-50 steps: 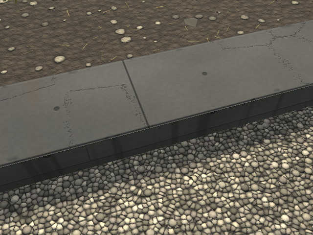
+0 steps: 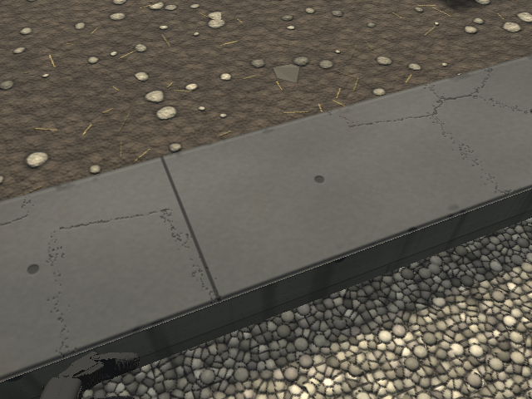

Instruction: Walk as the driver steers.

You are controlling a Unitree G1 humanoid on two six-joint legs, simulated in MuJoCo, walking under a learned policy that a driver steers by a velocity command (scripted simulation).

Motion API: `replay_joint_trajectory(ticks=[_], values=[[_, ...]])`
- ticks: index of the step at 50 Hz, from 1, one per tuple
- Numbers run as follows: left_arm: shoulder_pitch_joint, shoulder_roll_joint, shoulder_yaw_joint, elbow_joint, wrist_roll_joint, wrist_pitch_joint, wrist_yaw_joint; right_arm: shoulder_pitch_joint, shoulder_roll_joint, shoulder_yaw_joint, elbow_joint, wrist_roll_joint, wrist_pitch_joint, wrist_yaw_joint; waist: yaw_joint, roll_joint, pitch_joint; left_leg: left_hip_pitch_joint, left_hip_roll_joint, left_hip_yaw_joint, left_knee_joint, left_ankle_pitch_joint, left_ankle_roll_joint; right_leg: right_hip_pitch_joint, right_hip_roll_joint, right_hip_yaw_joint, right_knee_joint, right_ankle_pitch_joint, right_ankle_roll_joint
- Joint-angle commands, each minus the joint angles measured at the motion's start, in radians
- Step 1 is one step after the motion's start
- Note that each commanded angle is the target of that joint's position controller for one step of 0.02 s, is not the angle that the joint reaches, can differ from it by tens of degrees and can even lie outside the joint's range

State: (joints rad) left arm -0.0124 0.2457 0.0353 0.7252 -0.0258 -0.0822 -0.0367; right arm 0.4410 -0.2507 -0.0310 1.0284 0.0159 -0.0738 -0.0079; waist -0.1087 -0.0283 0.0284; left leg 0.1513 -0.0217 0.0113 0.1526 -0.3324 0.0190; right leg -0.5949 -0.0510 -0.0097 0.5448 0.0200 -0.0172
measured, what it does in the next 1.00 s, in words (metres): walks ahead, turning left: right foot, then left foot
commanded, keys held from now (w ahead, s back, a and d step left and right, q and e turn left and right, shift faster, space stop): w+q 0.54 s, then q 0.40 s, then no key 0.06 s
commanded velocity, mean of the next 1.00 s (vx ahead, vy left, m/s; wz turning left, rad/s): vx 0.36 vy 0.00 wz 0.45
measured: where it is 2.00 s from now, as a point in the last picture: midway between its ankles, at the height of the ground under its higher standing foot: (194, 330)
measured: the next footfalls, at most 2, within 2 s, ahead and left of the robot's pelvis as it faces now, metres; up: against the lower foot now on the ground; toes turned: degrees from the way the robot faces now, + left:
right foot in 0.06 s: +0.23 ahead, -0.13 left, +0.00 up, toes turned -1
left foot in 0.60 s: +0.43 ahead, +0.12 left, +0.00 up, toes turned +19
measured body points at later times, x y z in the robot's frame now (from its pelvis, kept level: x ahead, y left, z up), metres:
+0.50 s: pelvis +0.27 -0.03 +0.00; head +0.29 -0.01 +0.45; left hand +0.26 +0.26 -0.13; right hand +0.49 -0.24 -0.10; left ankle +0.39 +0.14 -0.68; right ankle +0.19 -0.13 -0.73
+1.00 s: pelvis +0.46 +0.04 +0.01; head +0.49 +0.09 +0.46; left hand +0.53 +0.32 -0.10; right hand +0.63 -0.18 -0.10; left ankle +0.39 +0.11 -0.73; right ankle +0.53 -0.08 -0.39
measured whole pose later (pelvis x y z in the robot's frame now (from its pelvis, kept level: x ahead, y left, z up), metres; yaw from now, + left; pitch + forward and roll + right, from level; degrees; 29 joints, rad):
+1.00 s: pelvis +0.46 +0.04 +0.01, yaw +30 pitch +2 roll -3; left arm 0.09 0.21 0.00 0.64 -0.02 0.00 0.03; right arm 0.37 -0.23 -0.02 0.74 0.00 0.05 -0.08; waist -0.05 -0.03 0.05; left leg -0.19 -0.06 -0.19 0.42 -0.25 0.06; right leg -1.07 0.03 -0.01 2.18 -0.55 0.12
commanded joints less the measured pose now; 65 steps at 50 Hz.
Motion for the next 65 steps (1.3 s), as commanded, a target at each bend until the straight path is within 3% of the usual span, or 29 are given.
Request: replay_joint_trajectory(ticks=[1, 3, 4, 5, 6, 7, 9, 14, 20, 25, 29, 30, 31, 32, 33, 35, 38, 41, 50, 53, 55, 56, 57, 58, 60, 61, 62, 63, 65], values=[[-0.051, 0.123, 0.036, -0.08, 0.001, -0.022, -0.004, -0.014, -0.192, -0.044, -0.037, 0.003, -0.004, -0.006, 0.09, 0.127, 0.048, -0.082, 0.28, -0.094, 0.069, 0.649, 0.122, 0.114, 0.03, -0.005, -0.03, -0.044, -0.046], [0.233, 0.195, 0.077, -0.002, 0.002, -0.023, 0.015, -0.037, -0.185, -0.04, -0.051, -0.012, 0.009, -0.006, 0.236, 0.134, -0.131, -0.178, 0.208, -0.059, 0.401, 0.851, 0.078, 0.498, 0.06, -0.022, -0.03, -0.082, -0.097], [0.424, 0.271, 0.096, 0.036, 0.017, -0.018, 0.03, -0.023, -0.135, -0.019, -0.084, -0.036, 0.009, -0.007, 0.286, -0.001, -0.296, -0.423, 0.138, -0.033, 0.732, 0.516, 0.052, 0.832, -0.15, 0.211, 0.005, -0.127, -0.152], [0.447, 0.305, 0.096, 0.062, 0.027, -0.017, 0.016, 0.125, 0.014, 0.019, -0.08, -0.009, -0.007, 0.003, 0.19, -0.307, -0.457, -0.741, -0.033, -0.074, 1.051, -0.227, 0.014, 1.074, -0.367, 0.703, -0.182, -0.456, -0.287], [0.401, 0.193, 0.069, 0.051, 0.024, -0.022, 0.017, 0.03, -0.131, -0.016, -0.073, 0.026, -0.024, 0.006, 0.225, -0.174, -0.339, -0.828, 0.018, -0.169, 1.152, -0.222, 0.03, 0.951, -0.333, 0.717, -0.281, -0.583, -0.235], [0.307, 0.159, 0.055, 0.045, 0.02, -0.029, 0.02, -0.079, -0.184, -0.034, -0.111, 0.044, -0.033, 0.006, 0.204, -0.121, -0.177, -0.872, 0.064, -0.142, 1.15, -0.111, 0.046, 0.794, -0.306, 0.548, -0.305, -0.527, -0.188], [0.19, 0.115, 0.043, 0.049, 0.028, -0.04, 0.015, -0.118, -0.148, -0.039, -0.111, 0.014, -0.027, -0.008, 0.136, -0.03, -0.07, -0.776, 0.145, -0.124, 1.074, 0.034, 0.036, 0.544, -0.238, 0.312, -0.355, -0.246, -0.159], [0.155, 0.114, 0.045, 0.096, 0.04, -0.061, 0.022, -0.125, -0.076, -0.039, -0.133, 0.011, 0.029, -0.011, 0.071, -0.04, -0.007, -0.748, 0.184, -0.126, 0.996, 0.134, 0.008, 0.386, -0.198, 0.059, -0.45, -0.06, -0.176], [0.201, 0.169, 0.052, 0.113, 0.042, -0.042, 0.054, -0.318, -0.068, -0.03, -0.216, -0.003, 0.015, 0.016, 0.123, 0.008, 0.037, -0.797, 0.156, -0.059, 0.672, 0.389, -0.018, 0.448, -0.171, -0.117, -0.463, 0.047, -0.161], [0.266, 0.195, 0.055, 0.125, 0.02, 0.006, 0.058, -0.407, -0.048, -0.013, -0.279, -0.003, 0.036, 0.036, 0.15, 0.005, 0.05, -0.791, 0.119, 0.038, 0.633, 0.236, 0.018, 0.608, -0.222, -0.177, -0.34, 0.296, -0.146], [0.186, 0.236, 0.061, 0.084, 0.003, 0.041, 0.072, -0.153, -0.138, -0.068, -0.257, -0.009, 0.038, 0.049, -0.009, -0.056, -0.115, -0.446, -0.033, 0.128, 0.443, 0.179, 0.101, 0.622, -0.196, -0.22, 0.149, 0.842, -0.073], [0.177, 0.211, 0.052, 0.07, -0.001, 0.034, 0.066, -0.027, -0.199, -0.098, -0.226, -0.012, 0.036, 0.029, -0.071, 0.023, -0.16, -0.22, -0.031, 0.056, 0.286, 0.421, 0.136, 0.462, -0.134, -0.219, 0.425, 0.557, -0.004], [0.26, 0.049, 0.003, 0.035, 0.074, 0.006, 0.049, -0.045, -0.337, -0.113, -0.22, -0.017, 0.042, 0.005, 0.061, 0.358, -0.167, 0.066, 0.227, -0.292, 0.421, 1.136, 0.233, 0.035, 0.026, -0.185, 0.808, -0.632, 0.064], [0.301, 0.086, -0.001, 0.036, 0.036, -0.025, 0.035, -0.007, -0.305, -0.099, -0.278, -0.053, 0.027, 0.022, 0.028, 0.237, -0.42, 0.218, 0.406, -0.685, 0.311, 1.134, 0.447, -0.117, 0.122, 0.055, 1.031, -0.68, 0.087], [0.23, 0.135, 0.014, 0.036, 0.003, -0.03, 0.029, -0.045, -0.271, -0.102, -0.284, -0.046, 0.033, 0.026, 0.002, 0.102, -0.381, 0.187, 0.387, -0.603, 0.276, 0.993, 0.434, -0.192, 0.075, 0.104, 1.102, -0.577, 0.08], [0.163, 0.124, 0.013, 0.024, 0.019, -0.016, 0.041, -0.157, -0.181, -0.075, -0.308, -0.006, 0.048, 0.015, 0.059, -0.031, -0.179, -0.062, 0.309, -0.445, 0.249, 0.721, 0.331, -0.251, 0.01, 0.069, 1.074, -0.45, 0.077], [0.185, 0.116, 0.022, -0.008, 0.025, 0.034, 0.045, -0.246, -0.144, -0.051, -0.355, -0.026, 0.057, 0.0, 0.139, 0.045, -0.075, -0.366, 0.231, -0.344, 0.182, 0.695, 0.291, -0.15, 0.004, 0.044, 1.073, -0.402, 0.092], [0.179, 0.047, 0.006, -0.028, 0.031, 0.047, 0.057, -0.165, -0.159, -0.053, -0.348, -0.028, 0.069, -0.032, 0.107, 0.142, -0.109, -0.348, 0.199, -0.299, 0.193, 0.875, 0.296, -0.194, 0.06, -0.021, 1.223, -0.394, 0.138], [-0.015, -0.034, -0.061, -0.224, 0.0, 0.057, 0.059, 0.091, -0.103, -0.018, -0.287, -0.008, 0.131, -0.094, 0.018, 0.116, -0.015, 0.049, 0.288, -0.44, 0.254, 0.589, 0.223, -0.903, 0.049, 0.043, 1.746, -0.634, 0.116], [-0.041, -0.051, -0.081, -0.321, 0.005, 0.054, 0.066, -0.017, -0.097, -0.006, -0.299, -0.003, 0.14, -0.104, 0.081, 0.142, -0.005, -0.21, 0.226, -0.353, 0.199, 0.637, 0.165, -0.719, 0.025, 0.012, 1.522, -0.539, 0.117], [-0.045, -0.067, -0.086, -0.372, 0.031, 0.051, 0.066, -0.041, -0.116, -0.013, -0.291, -0.001, 0.163, -0.112, 0.106, 0.183, -0.102, -0.267, 0.177, -0.324, 0.158, 0.622, 0.159, -0.528, 0.004, -0.039, 1.279, -0.377, 0.125], [-0.068, -0.102, -0.1, -0.42, 0.041, 0.046, 0.064, -0.047, -0.147, -0.024, -0.283, 0.015, 0.172, -0.127, 0.131, 0.199, -0.133, -0.236, 0.24, -0.375, 0.121, 0.674, 0.153, -0.482, -0.045, 0.055, 1.154, -0.428, 0.091], [-0.067, -0.103, -0.116, -0.423, 0.044, 0.051, 0.051, -0.083, -0.197, -0.044, -0.281, 0.041, 0.192, -0.122, 0.151, 0.175, -0.15, -0.271, 0.224, -0.304, 0.031, 0.649, 0.168, -0.313, -0.022, -0.079, 0.868, -0.584, 0.059], [-0.1, -0.096, -0.102, -0.416, 0.034, 0.051, 0.043, -0.034, -0.209, -0.055, -0.264, 0.059, 0.197, -0.117, 0.126, 0.207, -0.133, -0.298, 0.224, -0.299, 0.015, 0.67, 0.16, -0.171, 0.009, -0.12, 0.749, -0.662, 0.034], [0.184, 0.042, -0.031, -0.305, 0.033, 0.026, 0.039, 0.03, -0.212, -0.058, -0.215, 0.037, 0.145, -0.07, 0.201, 0.251, -0.245, -0.179, 0.197, -0.198, 0.223, 1.55, 0.154, 0.084, 0.085, -0.084, 0.706, -0.517, -0.062], [0.311, 0.16, 0.009, -0.26, 0.048, 0.022, 0.037, -0.003, -0.158, -0.054, -0.244, 0.035, 0.123, -0.056, 0.233, -0.022, -0.306, -0.309, 0.086, -0.141, 0.492, 1.442, 0.089, 0.238, -0.038, 0.261, 0.488, -0.255, -0.152], [0.467, 0.253, 0.037, -0.212, 0.099, 0.047, 0.056, -0.016, -0.107, -0.051, -0.256, 0.017, 0.109, -0.027, 0.286, -0.462, -0.439, -0.505, -0.125, -0.187, 0.877, 0.338, 0.018, 0.452, -0.238, 0.813, -0.033, -0.136, -0.333], [0.366, 0.198, 0.024, -0.221, 0.103, 0.042, 0.078, -0.005, -0.073, -0.053, -0.221, -0.007, 0.098, 0.009, 0.225, -0.414, -0.446, -0.592, -0.236, -0.369, 1.367, -0.135, -0.031, 0.37, -0.33, 1.123, -0.15, -0.232, -0.382], [0.154, 0.074, -0.006, -0.217, 0.025, 0.043, 0.089, -0.175, -0.006, -0.018, -0.318, -0.008, 0.108, 0.01, 0.144, -0.183, -0.137, -0.814, -0.18, -0.261, 1.586, -0.186, -0.046, 0.141, -0.274, 0.808, -0.064, -0.336, -0.268]])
